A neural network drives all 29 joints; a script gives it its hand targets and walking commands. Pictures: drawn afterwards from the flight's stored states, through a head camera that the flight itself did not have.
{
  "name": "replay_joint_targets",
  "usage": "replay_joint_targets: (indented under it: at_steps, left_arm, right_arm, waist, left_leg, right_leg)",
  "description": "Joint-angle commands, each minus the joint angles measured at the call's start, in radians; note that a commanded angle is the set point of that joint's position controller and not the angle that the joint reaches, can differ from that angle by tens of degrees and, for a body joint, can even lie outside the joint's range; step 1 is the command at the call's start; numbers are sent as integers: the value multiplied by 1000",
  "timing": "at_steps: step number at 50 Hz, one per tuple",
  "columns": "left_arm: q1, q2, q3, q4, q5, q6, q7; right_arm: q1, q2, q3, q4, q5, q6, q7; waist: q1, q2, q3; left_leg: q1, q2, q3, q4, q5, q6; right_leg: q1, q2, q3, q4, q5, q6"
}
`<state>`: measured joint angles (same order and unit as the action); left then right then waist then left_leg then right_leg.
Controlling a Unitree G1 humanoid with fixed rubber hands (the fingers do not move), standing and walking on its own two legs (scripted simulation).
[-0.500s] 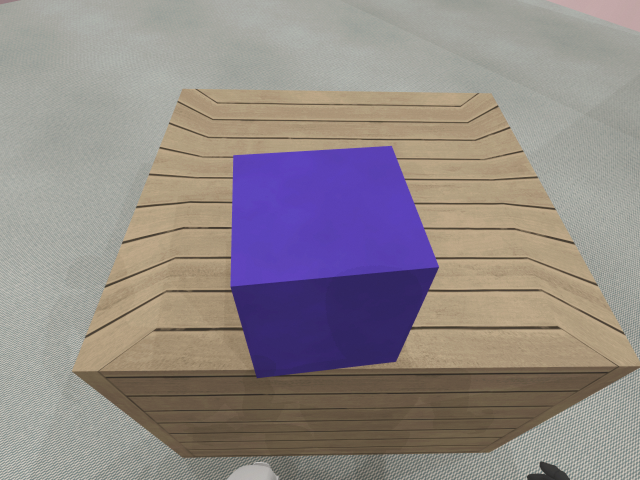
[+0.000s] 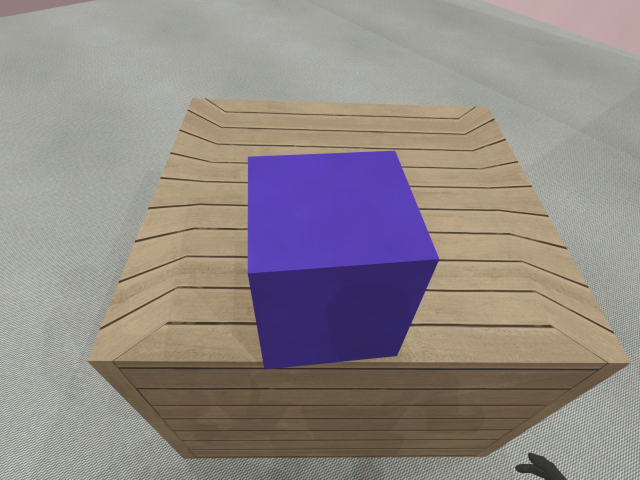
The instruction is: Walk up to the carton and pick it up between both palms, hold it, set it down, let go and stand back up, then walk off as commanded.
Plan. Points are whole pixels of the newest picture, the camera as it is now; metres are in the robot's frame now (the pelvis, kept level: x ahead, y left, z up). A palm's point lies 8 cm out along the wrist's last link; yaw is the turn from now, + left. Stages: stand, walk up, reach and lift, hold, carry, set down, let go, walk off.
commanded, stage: walk up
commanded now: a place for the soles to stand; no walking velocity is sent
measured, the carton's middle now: (327, 263) +0.42 +0.01 +0.01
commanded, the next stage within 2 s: reach and lift in 1.16 s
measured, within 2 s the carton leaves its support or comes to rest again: neither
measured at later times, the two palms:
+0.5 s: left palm out of the picture +0.07 +0.31 -0.09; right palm out of the picture +0.13 -0.30 -0.08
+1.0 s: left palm out of the picture +0.06 +0.31 -0.09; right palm out of the picture +0.12 -0.30 -0.08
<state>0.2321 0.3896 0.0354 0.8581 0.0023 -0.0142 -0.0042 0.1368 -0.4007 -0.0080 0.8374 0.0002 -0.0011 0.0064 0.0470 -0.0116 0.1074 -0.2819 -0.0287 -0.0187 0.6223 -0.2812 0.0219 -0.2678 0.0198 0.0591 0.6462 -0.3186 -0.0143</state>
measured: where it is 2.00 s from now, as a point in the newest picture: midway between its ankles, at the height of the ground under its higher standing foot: outside the picture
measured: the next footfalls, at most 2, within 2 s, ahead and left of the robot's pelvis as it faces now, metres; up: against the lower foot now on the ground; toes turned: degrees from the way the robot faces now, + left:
none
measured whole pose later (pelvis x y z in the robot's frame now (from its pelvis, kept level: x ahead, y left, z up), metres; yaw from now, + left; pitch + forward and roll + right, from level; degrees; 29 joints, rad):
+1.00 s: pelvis -0.01 +0.00 +0.01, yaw +0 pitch -3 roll +1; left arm 0.23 0.39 0.04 0.86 0.00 -0.01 -0.02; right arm 0.14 -0.40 0.00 0.86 0.00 -0.01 0.01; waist 0.05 -0.01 0.06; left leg -0.27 -0.03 -0.02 0.54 -0.22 0.02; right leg -0.27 0.02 0.06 0.59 -0.27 -0.01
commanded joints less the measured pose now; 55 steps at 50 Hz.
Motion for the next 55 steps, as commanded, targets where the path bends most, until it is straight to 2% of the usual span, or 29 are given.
replay_joint_targets:
  at_steps: [1, 2, 3, 5, 9, 15, 17, 18, 19, 20, 21, 24, 25, 27, 28, 29, 30, 31, 33, 35, 37, 42, 43, 46, 47, 50, 51, 53, 55]
  left_arm:
    - [-89, 195, 32, 3, 17, -37, 7]
    - [-88, 208, 37, 0, 16, -41, 9]
    - [-108, 208, 36, -6, 14, -41, 6]
    - [-92, 204, 33, 5, 13, -43, 8]
    - [-89, 199, 31, 10, 11, -42, 10]
    - [-99, 193, 35, 3, 7, -38, 7]
    - [-94, 190, 31, 2, 12, -37, 7]
    - [-90, 171, 23, -9, 14, -37, 6]
    - [-94, 185, 25, 3, 8, -37, 6]
    - [-75, 194, 31, 1, 13, -39, 4]
    - [-81, 195, 34, 11, 2, -36, 3]
    - [-64, 197, 29, 11, 3, -39, 8]
    - [-85, 187, 27, 17, 7, -40, 7]
    - [-77, 190, 35, -11, 8, -22, 5]
    - [-60, 194, 34, 2, 10, -15, 4]
    - [-82, 207, 39, -10, 13, -15, 5]
    - [-79, 195, 40, -7, 16, -18, 4]
    - [-78, 185, 40, -15, 10, -16, 1]
    - [-90, 186, 37, -13, 19, -9, 0]
    - [-65, 186, 35, -25, 14, -6, -2]
    - [-85, 187, 34, -13, 19, -8, -2]
    - [-75, 180, 39, -16, 14, -7, -5]
    - [-92, 191, 46, -26, 17, -9, -5]
    - [-82, 193, 44, -25, 19, -6, -5]
    - [-64, 191, 47, -12, 11, -4, -7]
    - [-58, 189, 47, -19, 23, -2, -9]
    - [-65, 171, 38, -20, 20, -1, -11]
    - [-82, 199, 49, -28, 20, -7, -10]
    - [-83, 191, 45, -20, 16, -10, -11]
  right_arm:
    - [-74, -170, -55, -9, 0, -25, 0]
    - [-73, -164, -51, 2, 0, -28, 0]
    - [-40, -169, -45, 17, -3, -26, -1]
    - [-62, -164, -51, 9, 2, -33, -2]
    - [-64, -150, -40, 16, 4, -34, -4]
    - [-71, -161, -39, 3, 0, -34, 0]
    - [-66, -173, -44, 24, -5, -33, 2]
    - [-61, -170, -51, 20, -8, -33, -2]
    - [-63, -166, -43, 28, -6, -38, -3]
    - [-81, -172, -40, 12, 1, -39, 1]
    - [-49, -162, -39, 24, -4, -38, -1]
    - [-71, -175, -38, 15, -1, -42, -3]
    - [-63, -156, -38, 20, 0, -37, -1]
    - [-48, -206, -52, 13, -4, -44, -13]
    - [-56, -191, -51, 13, -4, -43, -12]
    - [-55, -182, -49, 0, -7, -42, -15]
    - [-55, -184, -49, -4, -4, -41, -15]
    - [-52, -178, -50, -2, -4, -40, -11]
    - [-46, -194, -56, -1, -8, -39, -14]
    - [-47, -210, -56, -1, -14, -41, -12]
    - [-65, -198, -57, 1, -12, -42, -13]
    - [-64, -191, -59, 5, -6, -41, -13]
    - [-41, -189, -50, 4, -10, -44, -12]
    - [-33, -182, -50, 0, -6, -47, -11]
    - [-38, -195, -54, 16, -10, -46, -10]
    - [-47, -186, -57, -10, -9, -46, -10]
    - [-70, -188, -59, 1, -13, -45, -12]
    - [-39, -180, -62, 5, -8, -42, -8]
    - [-14, -169, -48, 7, -1, -48, -10]
  waist:
    - [-56, -22, -112]
    - [-53, 13, -133]
    - [-63, -35, -131]
    - [-56, 23, -174]
    - [-55, 0, -165]
    - [-47, -16, -164]
    - [-51, 43, -176]
    - [-44, -2, -154]
    - [-48, 14, -152]
    - [-42, 6, -172]
    - [-46, -22, -183]
    - [-34, 26, -191]
    - [-52, -8, -209]
    - [-47, 27, -183]
    - [-47, -12, -169]
    - [-47, 10, -176]
    - [-57, -17, -202]
    - [-47, 8, -181]
    - [-69, -23, -146]
    - [-49, 39, -125]
    - [-48, -15, -138]
    - [-46, -20, -109]
    - [-52, 15, -124]
    - [-47, -33, -127]
    - [-38, 24, -133]
    - [-42, -18, -91]
    - [-27, -10, -93]
    - [-48, -43, -113]
    - [-53, -66, -124]
  left_leg:
    - [60, 102, -138, -155, -20, 36]
    - [92, 91, -115, -142, 39, 21]
    - [110, 87, -116, -143, 24, 26]
    - [134, 105, -126, -150, 133, 33]
    - [121, 112, -127, -153, 176, 32]
    - [127, 109, -119, -172, 142, 25]
    - [104, 110, -119, -191, 109, 23]
    - [92, 112, -119, -190, 95, 34]
    - [110, 120, -120, -203, 123, 27]
    - [114, 120, -110, -175, 136, 30]
    - [130, 109, -118, -178, 136, 22]
    - [150, 127, -109, -178, 229, 30]
    - [135, 112, -123, -190, 195, 28]
    - [80, 140, -129, -180, 239, 46]
    - [105, 137, -121, -188, 210, 36]
    - [114, 133, -119, -172, 248, 42]
    - [106, 138, -129, -156, 264, 41]
    - [76, 134, -128, -167, 226, 44]
    - [68, 143, -145, -205, 122, 29]
    - [27, 153, -176, -243, 51, 49]
    - [28, 141, -160, -230, 22, 47]
    - [28, 109, -128, -206, 43, 29]
    - [58, 115, -128, -214, 37, 33]
    - [30, 135, -168, -245, 35, 36]
    - [42, 139, -162, -247, 2, 41]
    - [-5, 126, -160, -241, -46, 33]
    - [4, 117, -152, -229, -59, 41]
    - [47, 94, -116, -203, -10, 23]
    - [57, 101, -116, -208, 44, 18]
  right_leg:
    - [22, -137, 165, -293, -5, -47]
    - [-1, -154, 183, -299, -2, -53]
    - [-12, -155, 187, -299, -11, -60]
    - [40, -142, 151, -260, 125, -45]
    - [57, -149, 139, -253, 202, -46]
    - [38, -147, 147, -286, 125, -43]
    - [52, -136, 124, -272, 71, -49]
    - [39, -127, 128, -278, 77, -47]
    - [29, -136, 136, -290, 82, -48]
    - [49, -133, 127, -271, 139, -42]
    - [32, -145, 147, -290, 103, -40]
    - [78, -135, 122, -283, 208, -35]
    - [83, -137, 122, -265, 197, -33]
    - [96, -119, 104, -215, 240, -48]
    - [72, -121, 99, -232, 214, -44]
    - [73, -122, 101, -227, 227, -47]
    - [84, -121, 96, -207, 265, -51]
    - [82, -124, 110, -225, 224, -50]
    - [46, -123, 108, -251, 145, -54]
    - [39, -99, 109, -231, 49, -46]
    - [60, -113, 128, -256, 81, -52]
    - [25, -134, 147, -278, 86, -55]
    - [17, -130, 147, -267, 75, -59]
    - [35, -118, 122, -248, 59, -51]
    - [47, -122, 134, -270, 19, -54]
    - [29, -119, 122, -270, -32, -56]
    - [14, -121, 144, -292, -18, -62]
    - [20, -147, 176, -315, 7, -56]
    - [26, -141, 156, -303, 50, -53]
